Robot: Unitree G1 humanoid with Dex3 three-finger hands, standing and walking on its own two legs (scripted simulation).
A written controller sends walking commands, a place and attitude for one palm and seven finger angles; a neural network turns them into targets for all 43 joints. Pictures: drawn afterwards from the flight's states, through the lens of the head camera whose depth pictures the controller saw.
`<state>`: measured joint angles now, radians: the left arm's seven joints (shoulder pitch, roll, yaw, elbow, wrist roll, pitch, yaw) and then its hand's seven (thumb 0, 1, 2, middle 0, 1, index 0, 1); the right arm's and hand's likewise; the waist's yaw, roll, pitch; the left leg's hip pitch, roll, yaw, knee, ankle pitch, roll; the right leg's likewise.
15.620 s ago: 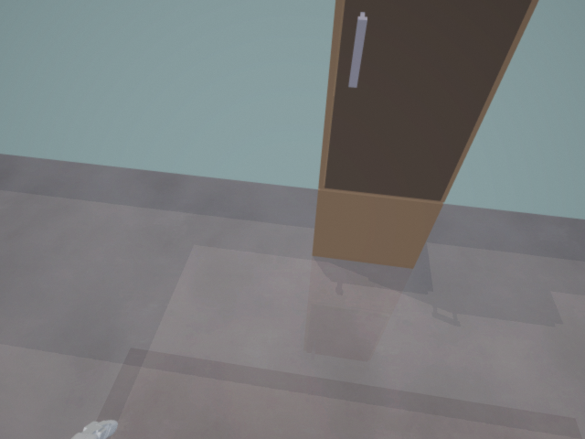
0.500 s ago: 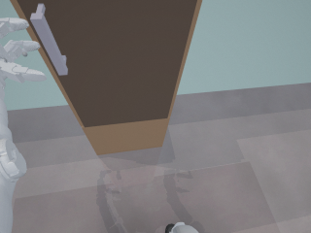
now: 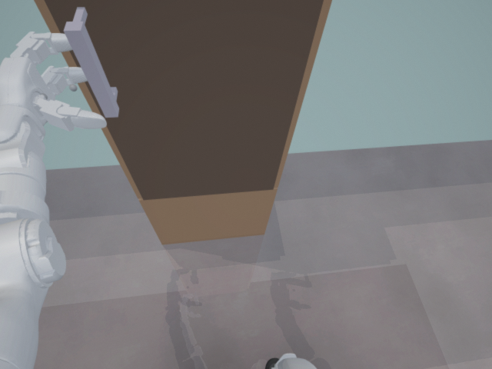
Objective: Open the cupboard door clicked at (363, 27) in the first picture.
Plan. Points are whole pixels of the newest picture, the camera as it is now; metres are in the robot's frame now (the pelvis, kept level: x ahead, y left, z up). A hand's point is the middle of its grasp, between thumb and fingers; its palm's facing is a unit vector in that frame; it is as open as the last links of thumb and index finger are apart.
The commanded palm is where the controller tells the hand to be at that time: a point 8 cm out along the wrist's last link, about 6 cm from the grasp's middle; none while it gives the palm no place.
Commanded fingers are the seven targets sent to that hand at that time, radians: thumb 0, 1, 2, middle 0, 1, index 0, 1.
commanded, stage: slide the fingers in behind the handle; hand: left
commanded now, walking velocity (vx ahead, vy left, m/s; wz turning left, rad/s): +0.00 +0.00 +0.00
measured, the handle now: (97, 67) +0.55 +0.20 +0.15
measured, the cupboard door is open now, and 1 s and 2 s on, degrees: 0 0 0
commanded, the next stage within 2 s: close the thumb around the handle in 0.96 s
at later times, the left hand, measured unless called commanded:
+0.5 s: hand (105, 86) +0.50 +0.18 +0.15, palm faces +0.06 -1.00 -0.01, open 13.9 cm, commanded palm +0.48 +0.23 +0.15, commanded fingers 0.00 -0.50 0.30 -0.30 -1.20 -0.30 -1.20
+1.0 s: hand (112, 84) +0.51 +0.17 +0.15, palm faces +0.05 -1.00 -0.01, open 13.8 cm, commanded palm +0.48 +0.22 +0.15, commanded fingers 0.00 -0.50 0.30 -0.30 -1.20 -0.30 -1.20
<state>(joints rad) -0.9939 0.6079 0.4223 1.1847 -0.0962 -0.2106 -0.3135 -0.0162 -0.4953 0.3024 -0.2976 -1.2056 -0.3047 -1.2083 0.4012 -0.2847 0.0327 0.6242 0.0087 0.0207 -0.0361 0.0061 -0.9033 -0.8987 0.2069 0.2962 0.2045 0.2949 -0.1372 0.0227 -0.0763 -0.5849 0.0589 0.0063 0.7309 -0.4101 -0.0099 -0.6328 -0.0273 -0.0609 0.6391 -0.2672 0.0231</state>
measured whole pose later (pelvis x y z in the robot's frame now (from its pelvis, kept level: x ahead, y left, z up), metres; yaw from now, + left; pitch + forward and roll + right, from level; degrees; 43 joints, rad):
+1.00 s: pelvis -0.01 +0.00 +0.00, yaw +0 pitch +15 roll -1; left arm -1.04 0.52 0.38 1.22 -0.07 -0.24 -0.18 -0.02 -0.50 0.30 -0.31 -1.22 -0.32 -1.21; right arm 0.44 -0.28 0.02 0.66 0.00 -0.02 -0.03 0.01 -0.90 -0.90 0.21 0.30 0.20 0.29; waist -0.15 0.03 -0.07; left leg -0.59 0.05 0.02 0.72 -0.39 -0.01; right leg -0.65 -0.03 -0.05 0.65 -0.25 0.02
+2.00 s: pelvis -0.01 +0.00 +0.00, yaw -1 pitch +14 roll -1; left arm -0.99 0.49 0.41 1.17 -0.08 -0.24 -0.18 0.00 0.77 0.84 -0.38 -1.35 -0.37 -1.35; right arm 0.43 -0.28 0.02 0.65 0.00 -0.01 -0.03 0.01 -0.90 -0.90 0.21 0.30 0.20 0.29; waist -0.14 0.04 -0.08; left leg -0.56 0.06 0.03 0.71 -0.39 -0.01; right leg -0.63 -0.03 -0.03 0.64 -0.25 0.02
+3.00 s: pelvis +0.01 -0.03 +0.02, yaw +2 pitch -1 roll -1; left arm 0.04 -0.08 -0.29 -0.23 0.02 0.28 0.56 0.00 0.69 0.72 -0.36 -1.34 -0.37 -1.34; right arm 0.11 -0.16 0.01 0.62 -0.03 0.08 0.03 0.01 -0.90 -0.90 0.20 0.30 0.20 0.29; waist 0.02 0.08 -0.04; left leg -0.15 0.06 -0.01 0.53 -0.35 -0.04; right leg -0.23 -0.02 -0.08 0.53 -0.27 -0.01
